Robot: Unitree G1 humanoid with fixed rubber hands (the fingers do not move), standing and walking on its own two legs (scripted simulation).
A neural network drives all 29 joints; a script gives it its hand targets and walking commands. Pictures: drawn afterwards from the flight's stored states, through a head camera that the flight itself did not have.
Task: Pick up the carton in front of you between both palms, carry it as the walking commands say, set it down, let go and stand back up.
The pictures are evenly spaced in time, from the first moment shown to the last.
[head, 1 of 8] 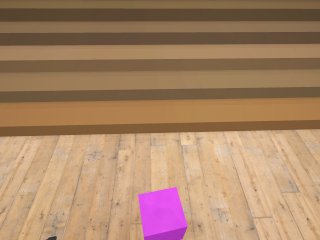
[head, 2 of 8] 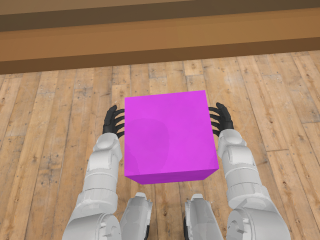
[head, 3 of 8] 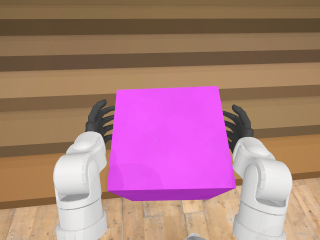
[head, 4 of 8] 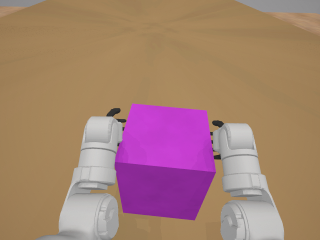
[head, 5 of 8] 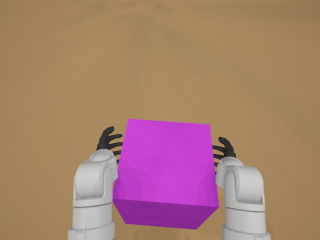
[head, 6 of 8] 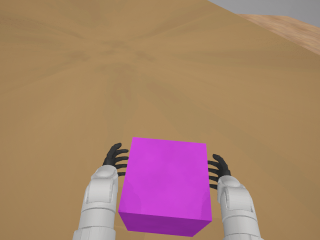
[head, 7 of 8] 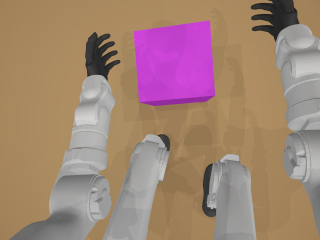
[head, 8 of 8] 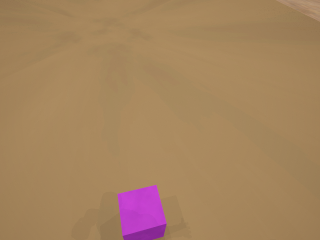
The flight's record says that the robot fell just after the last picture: no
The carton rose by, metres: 1.69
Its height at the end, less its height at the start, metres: +0.97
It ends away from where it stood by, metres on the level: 5.62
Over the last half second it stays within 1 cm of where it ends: yes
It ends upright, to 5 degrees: yes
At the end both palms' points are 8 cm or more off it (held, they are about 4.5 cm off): yes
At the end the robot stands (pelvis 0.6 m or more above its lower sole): yes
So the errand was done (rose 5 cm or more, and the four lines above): yes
